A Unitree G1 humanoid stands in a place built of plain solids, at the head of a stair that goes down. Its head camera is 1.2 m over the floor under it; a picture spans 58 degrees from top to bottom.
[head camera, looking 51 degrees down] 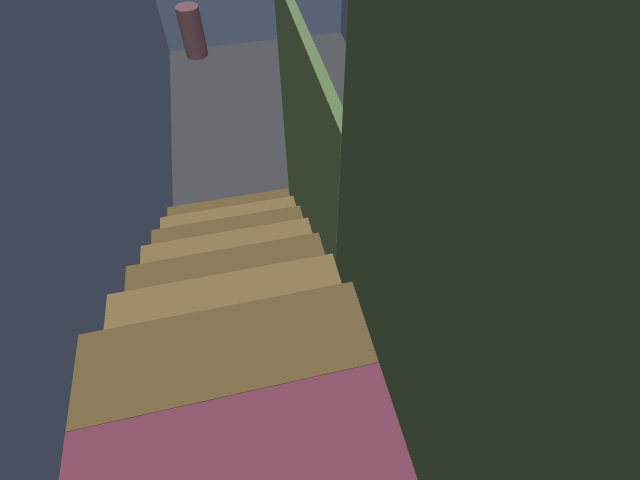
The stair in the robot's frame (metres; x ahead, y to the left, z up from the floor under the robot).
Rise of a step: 0.17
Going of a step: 0.25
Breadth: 0.86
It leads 13 degrees to the left of straight ahead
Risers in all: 7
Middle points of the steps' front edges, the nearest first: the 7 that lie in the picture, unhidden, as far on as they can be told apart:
0.70 0.31 0.00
0.95 0.37 -0.17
1.19 0.43 -0.34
1.44 0.48 -0.51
1.69 0.54 -0.68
1.94 0.60 -0.85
2.19 0.65 -1.02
